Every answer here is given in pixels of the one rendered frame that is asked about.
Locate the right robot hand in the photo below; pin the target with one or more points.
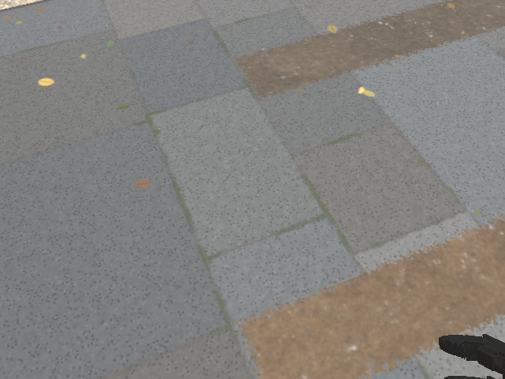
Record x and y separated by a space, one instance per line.
488 351

